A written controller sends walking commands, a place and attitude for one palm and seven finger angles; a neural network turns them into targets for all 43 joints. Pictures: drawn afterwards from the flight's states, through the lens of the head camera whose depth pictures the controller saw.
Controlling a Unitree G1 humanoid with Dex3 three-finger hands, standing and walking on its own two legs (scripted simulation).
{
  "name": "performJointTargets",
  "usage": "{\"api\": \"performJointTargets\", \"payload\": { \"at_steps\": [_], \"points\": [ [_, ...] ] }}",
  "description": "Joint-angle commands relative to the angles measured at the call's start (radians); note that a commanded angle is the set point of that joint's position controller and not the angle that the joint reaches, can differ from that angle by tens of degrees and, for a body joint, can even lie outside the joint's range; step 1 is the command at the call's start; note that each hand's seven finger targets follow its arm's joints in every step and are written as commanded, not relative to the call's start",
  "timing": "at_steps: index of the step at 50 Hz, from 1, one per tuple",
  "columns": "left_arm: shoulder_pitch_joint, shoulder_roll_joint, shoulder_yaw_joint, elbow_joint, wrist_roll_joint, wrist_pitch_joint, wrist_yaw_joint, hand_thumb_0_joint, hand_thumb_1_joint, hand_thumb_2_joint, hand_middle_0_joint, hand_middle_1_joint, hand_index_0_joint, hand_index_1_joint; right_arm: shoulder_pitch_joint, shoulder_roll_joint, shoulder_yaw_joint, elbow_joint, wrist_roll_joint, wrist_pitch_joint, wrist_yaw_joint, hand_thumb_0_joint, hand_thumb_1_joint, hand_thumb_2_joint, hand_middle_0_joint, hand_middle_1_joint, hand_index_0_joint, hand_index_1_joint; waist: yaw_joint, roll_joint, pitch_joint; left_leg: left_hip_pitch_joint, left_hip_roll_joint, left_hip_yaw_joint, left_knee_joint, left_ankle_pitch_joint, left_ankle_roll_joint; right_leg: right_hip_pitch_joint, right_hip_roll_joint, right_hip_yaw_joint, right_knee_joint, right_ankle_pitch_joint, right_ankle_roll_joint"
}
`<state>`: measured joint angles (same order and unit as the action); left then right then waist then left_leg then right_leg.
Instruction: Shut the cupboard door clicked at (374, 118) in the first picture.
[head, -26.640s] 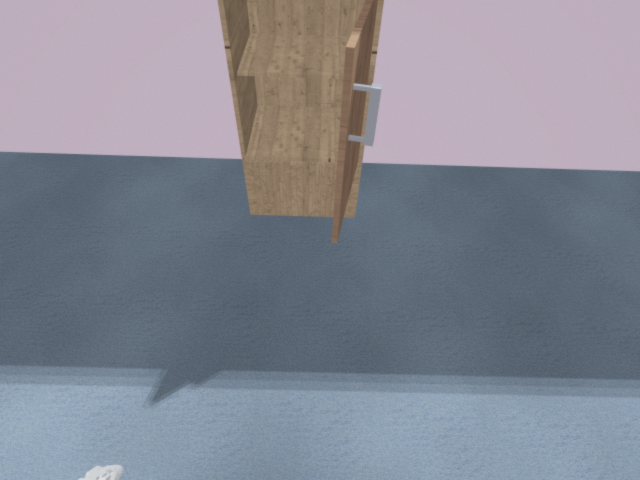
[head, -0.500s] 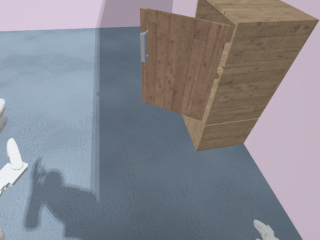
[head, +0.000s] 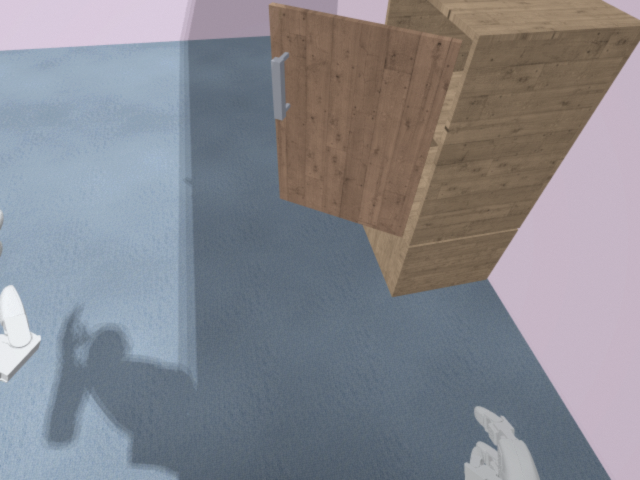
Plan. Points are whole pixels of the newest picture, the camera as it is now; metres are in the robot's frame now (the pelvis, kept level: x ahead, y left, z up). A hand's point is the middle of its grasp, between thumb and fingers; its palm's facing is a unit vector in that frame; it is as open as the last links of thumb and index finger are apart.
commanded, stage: stop stepping back and stand still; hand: left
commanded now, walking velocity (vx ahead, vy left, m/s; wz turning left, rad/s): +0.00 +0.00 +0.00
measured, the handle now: (282, 86) +0.98 +0.14 -0.01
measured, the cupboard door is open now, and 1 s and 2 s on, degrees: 55 55 55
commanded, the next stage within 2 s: let the arm hang, fingers relaxed in 0.02 s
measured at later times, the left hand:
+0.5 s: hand out of the picture -0.03 +0.20 -0.18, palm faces +0.06 -0.98 -0.19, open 7.0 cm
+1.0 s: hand out of the picture -0.07 +0.18 -0.17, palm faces +0.04 -0.99 -0.16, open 7.4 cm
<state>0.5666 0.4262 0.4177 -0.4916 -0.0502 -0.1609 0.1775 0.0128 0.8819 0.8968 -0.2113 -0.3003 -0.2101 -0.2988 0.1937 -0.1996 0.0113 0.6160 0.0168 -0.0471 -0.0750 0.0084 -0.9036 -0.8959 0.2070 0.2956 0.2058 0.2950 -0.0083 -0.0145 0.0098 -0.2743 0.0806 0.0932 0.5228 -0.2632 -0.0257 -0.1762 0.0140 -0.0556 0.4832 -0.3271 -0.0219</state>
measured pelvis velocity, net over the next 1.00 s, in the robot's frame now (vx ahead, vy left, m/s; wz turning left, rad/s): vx -0.05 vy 0.03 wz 0.00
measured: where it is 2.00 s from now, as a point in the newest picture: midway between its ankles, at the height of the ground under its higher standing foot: outside the picture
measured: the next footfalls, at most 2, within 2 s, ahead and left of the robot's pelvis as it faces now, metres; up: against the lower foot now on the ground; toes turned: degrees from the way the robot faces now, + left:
none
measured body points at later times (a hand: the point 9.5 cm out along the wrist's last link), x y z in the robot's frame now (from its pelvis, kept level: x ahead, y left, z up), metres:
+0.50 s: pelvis -0.04 +0.02 +0.00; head -0.02 +0.04 +0.45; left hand -0.03 +0.26 -0.16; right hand +0.01 -0.22 -0.14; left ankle +0.00 +0.13 -0.74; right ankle -0.05 -0.10 -0.74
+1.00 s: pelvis -0.05 +0.03 +0.00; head -0.05 +0.03 +0.45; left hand -0.07 +0.23 -0.16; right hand -0.07 -0.17 -0.16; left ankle +0.00 +0.13 -0.74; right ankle -0.05 -0.10 -0.74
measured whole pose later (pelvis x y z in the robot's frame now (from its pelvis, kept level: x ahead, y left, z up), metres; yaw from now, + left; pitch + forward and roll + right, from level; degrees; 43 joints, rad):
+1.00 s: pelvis -0.05 +0.03 +0.00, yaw +0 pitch -1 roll +0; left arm 0.33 0.10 0.01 1.13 0.02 0.00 0.04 0.00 0.90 0.90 -0.20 -0.30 -0.20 -0.30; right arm 0.33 -0.11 -0.01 1.12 -0.02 0.02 -0.03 0.00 -0.91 -0.90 0.20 0.29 0.20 0.29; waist -0.01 0.01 0.01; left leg -0.25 0.03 0.11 0.43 -0.16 0.03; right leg -0.18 -0.03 -0.05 0.44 -0.24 0.01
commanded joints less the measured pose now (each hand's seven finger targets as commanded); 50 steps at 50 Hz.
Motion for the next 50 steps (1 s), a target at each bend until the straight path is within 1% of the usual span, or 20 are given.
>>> {"api": "performJointTargets", "payload": {
  "at_steps": [1, 3, 4, 5, 6, 7, 8, 9, 11, 12, 13, 16, 18, 22, 26, 29, 31, 35, 46, 50],
  "points": [
    [0.013, 0.172, 0.128, -0.189, -0.005, -0.061, 0.020, 0.000, 0.900, 0.900, -0.200, -0.300, -0.200, -0.300, -0.060, -0.110, -0.046, -0.158, 0.003, -0.038, -0.004, 0.000, -0.900, -0.900, 0.200, 0.300, 0.200, 0.300, -0.004, 0.064, -0.137, 0.059, 0.021, -0.044, -0.034, 0.317, 0.029, 0.044, -0.096, 0.100, -0.056, 0.507, 0.014],
    [0.023, 0.191, 0.146, -0.188, -0.006, -0.062, 0.019, 0.000, 0.900, 0.900, -0.200, -0.300, -0.200, -0.300, -0.064, -0.116, -0.049, -0.159, 0.002, -0.039, -0.007, 0.000, -0.900, -0.900, 0.200, 0.300, 0.200, 0.300, -0.001, 0.080, -0.130, 0.053, 0.023, -0.051, -0.050, 0.292, 0.029, 0.032, -0.090, 0.094, -0.066, 0.452, 0.015],
    [0.015, 0.169, 0.125, -0.197, -0.007, -0.064, 0.017, 0.000, 0.900, 0.900, -0.200, -0.300, -0.200, -0.300, -0.063, -0.113, -0.045, -0.164, 0.003, -0.039, -0.006, 0.000, -0.900, -0.900, 0.200, 0.300, 0.200, 0.300, -0.003, 0.087, -0.120, 0.042, 0.027, -0.060, -0.067, 0.280, 0.030, 0.035, -0.082, 0.088, -0.064, 0.412, 0.015],
    [0.022, 0.178, 0.137, -0.188, -0.008, -0.065, 0.018, 0.000, 0.900, 0.900, -0.200, -0.300, -0.200, -0.300, -0.064, -0.115, -0.046, -0.165, 0.002, -0.039, -0.008, 0.000, -0.900, -0.900, 0.200, 0.300, 0.200, 0.300, 0.000, 0.085, -0.118, 0.039, 0.031, -0.061, -0.075, 0.268, 0.034, 0.030, -0.074, 0.085, -0.067, 0.389, 0.019],
    [-0.114, -0.004, -0.333, 0.534, 0.059, 0.082, -0.130, 0.000, 0.900, 0.900, -0.200, -0.300, -0.200, -0.300, -0.161, -0.300, -0.068, -0.011, 0.015, -0.102, 0.089, 0.000, -0.900, -0.900, 0.200, 0.300, 0.200, 0.300, -0.023, 0.113, -0.023, -0.018, 0.056, -0.062, 0.041, 0.426, 0.036, -0.086, -0.151, 0.006, 0.058, 0.482, 0.005],
    [-0.132, -0.014, -0.315, 0.572, 0.056, 0.155, -0.159, 0.000, 0.900, 0.900, -0.200, -0.300, -0.200, -0.300, -0.093, -0.278, -0.084, 0.005, 0.002, -0.057, 0.090, 0.000, -0.900, -0.900, 0.200, 0.300, 0.200, 0.300, -0.013, 0.136, -0.084, 0.018, 0.068, -0.068, 0.009, 0.367, 0.034, -0.111, -0.134, 0.062, 0.029, 0.343, 0.002],
    [-0.162, -0.043, -0.328, 0.621, 0.067, 0.161, -0.170, 0.000, 0.900, 0.900, -0.200, -0.300, -0.200, -0.300, -0.057, -0.258, -0.078, 0.024, -0.012, -0.043, 0.088, 0.000, -0.900, -0.900, 0.200, 0.300, 0.200, 0.300, -0.004, 0.093, -0.085, -0.019, 0.086, -0.095, -0.009, 0.320, 0.049, -0.113, -0.107, 0.036, 0.052, 0.221, 0.004],
    [-0.186, -0.042, -0.334, 0.676, 0.065, 0.162, -0.178, 0.000, 0.900, 0.900, -0.200, -0.300, -0.200, -0.300, -0.056, -0.252, -0.060, 0.020, -0.016, -0.022, 0.085, 0.000, -0.900, -0.900, 0.200, 0.300, 0.200, 0.300, 0.008, 0.075, -0.076, -0.070, 0.094, -0.126, -0.039, 0.258, 0.070, -0.092, -0.098, 0.023, 0.057, 0.152, 0.010],
    [-0.234, -0.030, -0.350, 0.798, 0.067, 0.159, -0.180, 0.000, 0.900, 0.900, -0.200, -0.300, -0.200, -0.300, -0.069, -0.246, -0.044, 0.034, -0.027, -0.001, 0.082, 0.000, -0.900, -0.900, 0.200, 0.300, 0.200, 0.300, 0.017, -0.066, -0.069, -0.084, 0.075, -0.149, -0.046, 0.215, 0.073, -0.062, -0.097, 0.038, 0.028, 0.145, 0.002],
    [-0.255, -0.027, -0.356, 0.866, 0.068, 0.157, -0.178, 0.000, 0.900, 0.900, -0.200, -0.300, -0.200, -0.300, -0.065, -0.236, -0.041, 0.048, -0.030, 0.008, 0.080, 0.000, -0.900, -0.900, 0.200, 0.300, 0.200, 0.300, 0.011, -0.119, -0.078, -0.051, 0.057, -0.140, -0.032, 0.210, 0.066, -0.068, -0.115, 0.059, 0.010, 0.167, -0.008],
    [-0.270, -0.029, -0.366, 0.937, 0.068, 0.158, -0.174, 0.000, 0.900, 0.900, -0.200, -0.300, -0.200, -0.300, -0.049, -0.222, -0.037, 0.065, -0.033, 0.018, 0.079, 0.000, -0.900, -0.900, 0.200, 0.300, 0.200, 0.300, 0.004, -0.136, -0.088, -0.015, 0.043, -0.133, -0.025, 0.231, 0.058, -0.075, -0.128, 0.075, 0.003, 0.195, -0.018],
    [-0.300, -0.047, -0.384, 1.124, 0.066, 0.166, -0.162, 0.000, 0.900, 0.900, -0.200, -0.300, -0.200, -0.300, -0.031, -0.186, -0.025, 0.138, -0.043, 0.045, 0.076, 0.000, -0.900, -0.900, 0.200, 0.300, 0.200, 0.300, -0.004, -0.066, -0.085, 0.047, 0.023, -0.112, -0.049, 0.233, 0.047, -0.074, -0.139, 0.095, -0.030, 0.201, -0.017],
    [-0.303, -0.048, -0.388, 1.224, 0.066, 0.167, -0.159, 0.000, 0.900, 0.900, -0.200, -0.300, -0.200, -0.300, -0.023, -0.186, -0.021, 0.186, -0.043, 0.052, 0.073, 0.000, -0.900, -0.900, 0.200, 0.300, 0.200, 0.300, -0.001, 0.034, -0.074, 0.053, 0.027, -0.120, -0.091, 0.205, 0.046, -0.051, -0.120, 0.090, -0.053, 0.138, -0.009],
    [-0.251, -0.117, -0.378, 1.386, 0.066, 0.166, -0.155, 0.000, 0.900, 0.900, -0.200, -0.300, -0.200, -0.300, 0.008, -0.121, -0.027, 0.282, -0.044, 0.060, 0.060, 0.000, -0.900, -0.900, 0.200, 0.300, 0.200, 0.300, 0.004, 0.159, -0.024, 0.035, 0.019, -0.113, -0.151, 0.010, 0.046, -0.048, -0.109, 0.091, -0.122, 0.054, -0.020],
    [-0.222, -0.133, -0.388, 1.486, 0.064, 0.164, -0.155, 0.000, 0.900, 0.900, -0.200, -0.300, -0.200, -0.300, 0.070, -0.096, -0.035, 0.352, -0.037, 0.066, 0.052, 0.000, -0.900, -0.900, 0.200, 0.300, 0.200, 0.300, -0.001, 0.116, 0.028, 0.027, 0.023, -0.118, -0.182, -0.070, 0.046, -0.066, -0.105, 0.088, -0.161, 0.023, -0.023],
    [-0.199, -0.150, -0.394, 1.540, 0.065, 0.160, -0.152, 0.000, 0.900, 0.900, -0.200, -0.300, -0.200, -0.300, 0.122, -0.081, -0.039, 0.395, -0.033, 0.064, 0.048, 0.000, -0.900, -0.900, 0.200, 0.300, 0.200, 0.300, -0.005, 0.058, 0.036, 0.042, 0.033, -0.122, -0.192, -0.052, 0.052, -0.072, -0.104, 0.083, -0.171, 0.026, -0.021],
    [-0.180, -0.165, -0.396, 1.569, 0.063, 0.157, -0.149, 0.000, 0.900, 0.900, -0.200, -0.300, -0.200, -0.300, 0.144, -0.073, -0.040, 0.418, -0.031, 0.059, 0.045, 0.000, -0.900, -0.900, 0.200, 0.300, 0.200, 0.300, -0.003, 0.047, 0.029, 0.057, 0.035, -0.122, -0.198, -0.032, 0.055, -0.065, -0.104, 0.080, -0.166, 0.047, -0.019],
    [-0.157, -0.185, -0.401, 1.608, 0.063, 0.156, -0.143, 0.000, 0.900, 0.900, -0.200, -0.300, -0.200, -0.300, 0.175, -0.050, -0.037, 0.452, -0.030, 0.059, 0.042, 0.000, -0.900, -0.900, 0.200, 0.300, 0.200, 0.300, -0.004, 0.000, 0.059, 0.065, 0.037, -0.112, -0.201, -0.019, 0.057, -0.085, -0.105, 0.078, -0.169, 0.034, -0.016],
    [-0.136, -0.221, -0.395, 1.620, 0.068, 0.159, -0.135, 0.000, 0.900, 0.900, -0.200, -0.300, -0.200, -0.300, 0.211, -0.008, -0.038, 0.481, -0.035, 0.063, 0.043, 0.000, -0.900, -0.900, 0.200, 0.300, 0.200, 0.300, -0.003, 0.012, 0.126, 0.021, 0.027, -0.104, -0.219, -0.079, 0.055, -0.135, -0.094, 0.085, -0.164, -0.019, -0.010],
    [-0.141, -0.227, -0.390, 1.610, 0.069, 0.160, -0.135, 0.000, 0.900, 0.900, -0.200, -0.300, -0.200, -0.300, 0.210, -0.006, -0.041, 0.479, -0.037, 0.060, 0.042, 0.000, -0.900, -0.900, 0.200, 0.300, 0.200, 0.300, 0.000, 0.047, 0.119, 0.009, 0.029, -0.112, -0.234, -0.103, 0.055, -0.127, -0.088, 0.079, -0.149, 0.001, -0.009]
  ]
}}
